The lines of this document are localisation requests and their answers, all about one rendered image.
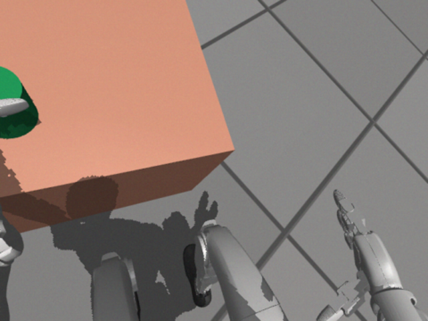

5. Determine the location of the left robot arm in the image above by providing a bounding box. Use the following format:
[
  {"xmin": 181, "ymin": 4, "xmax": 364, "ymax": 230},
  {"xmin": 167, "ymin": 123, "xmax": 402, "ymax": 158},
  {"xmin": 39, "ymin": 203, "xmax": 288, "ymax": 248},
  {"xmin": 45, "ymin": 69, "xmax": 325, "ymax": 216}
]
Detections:
[{"xmin": 0, "ymin": 204, "xmax": 24, "ymax": 321}]

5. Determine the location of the right robot arm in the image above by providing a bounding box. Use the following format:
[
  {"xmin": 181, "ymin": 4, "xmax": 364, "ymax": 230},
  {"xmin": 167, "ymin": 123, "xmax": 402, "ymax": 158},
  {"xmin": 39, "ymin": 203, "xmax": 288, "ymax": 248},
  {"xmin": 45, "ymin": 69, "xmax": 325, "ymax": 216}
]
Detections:
[{"xmin": 370, "ymin": 288, "xmax": 428, "ymax": 321}]

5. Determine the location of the can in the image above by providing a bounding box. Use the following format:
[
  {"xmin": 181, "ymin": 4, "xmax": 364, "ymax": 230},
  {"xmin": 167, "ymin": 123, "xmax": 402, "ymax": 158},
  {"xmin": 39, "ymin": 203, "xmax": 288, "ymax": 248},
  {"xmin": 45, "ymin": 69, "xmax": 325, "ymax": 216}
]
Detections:
[{"xmin": 0, "ymin": 66, "xmax": 38, "ymax": 138}]

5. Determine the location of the right robot foot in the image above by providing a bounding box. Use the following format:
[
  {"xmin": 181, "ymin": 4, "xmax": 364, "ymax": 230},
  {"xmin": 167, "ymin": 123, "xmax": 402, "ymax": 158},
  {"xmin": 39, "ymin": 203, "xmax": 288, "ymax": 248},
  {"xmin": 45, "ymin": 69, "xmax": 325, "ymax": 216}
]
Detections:
[{"xmin": 183, "ymin": 244, "xmax": 211, "ymax": 308}]

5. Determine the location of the left robot hand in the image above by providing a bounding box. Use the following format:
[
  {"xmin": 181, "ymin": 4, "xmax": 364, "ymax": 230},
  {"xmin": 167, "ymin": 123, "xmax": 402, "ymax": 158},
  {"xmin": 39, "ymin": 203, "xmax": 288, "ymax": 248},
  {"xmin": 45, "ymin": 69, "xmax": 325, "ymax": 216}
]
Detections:
[{"xmin": 0, "ymin": 98, "xmax": 29, "ymax": 117}]

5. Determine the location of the right robot hand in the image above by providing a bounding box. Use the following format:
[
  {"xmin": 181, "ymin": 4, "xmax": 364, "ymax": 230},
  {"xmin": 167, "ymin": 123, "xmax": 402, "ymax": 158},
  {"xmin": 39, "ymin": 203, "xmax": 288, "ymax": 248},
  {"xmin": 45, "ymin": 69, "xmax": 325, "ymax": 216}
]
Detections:
[{"xmin": 316, "ymin": 189, "xmax": 403, "ymax": 321}]

